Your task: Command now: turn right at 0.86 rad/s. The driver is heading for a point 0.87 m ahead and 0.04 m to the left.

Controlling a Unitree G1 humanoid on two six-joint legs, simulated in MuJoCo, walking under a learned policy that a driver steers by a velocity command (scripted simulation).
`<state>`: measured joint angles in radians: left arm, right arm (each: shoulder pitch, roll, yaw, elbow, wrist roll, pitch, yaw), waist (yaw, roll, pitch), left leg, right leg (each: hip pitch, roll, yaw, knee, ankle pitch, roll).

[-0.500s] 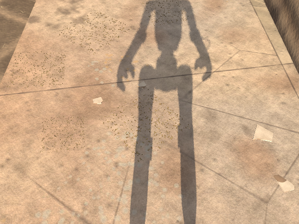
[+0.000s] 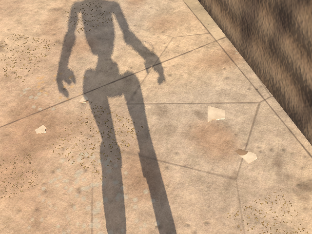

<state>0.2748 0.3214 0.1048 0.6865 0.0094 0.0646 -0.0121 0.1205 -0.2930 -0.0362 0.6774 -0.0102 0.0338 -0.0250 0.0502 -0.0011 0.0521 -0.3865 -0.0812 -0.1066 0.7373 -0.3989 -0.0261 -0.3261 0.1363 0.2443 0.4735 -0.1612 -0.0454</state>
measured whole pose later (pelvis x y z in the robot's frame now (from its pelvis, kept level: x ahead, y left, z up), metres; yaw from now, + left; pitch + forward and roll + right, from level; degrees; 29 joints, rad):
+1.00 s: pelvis +0.30 -0.01 -0.05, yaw +7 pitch +1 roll +0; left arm 0.41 0.25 0.02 0.87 0.04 -0.05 0.01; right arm 0.14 -0.32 -0.06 0.70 -0.02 0.00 0.05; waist 0.00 0.02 0.05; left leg -0.54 -0.11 0.14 0.79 -0.28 0.21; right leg -0.01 -0.07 -0.13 1.15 -0.40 0.01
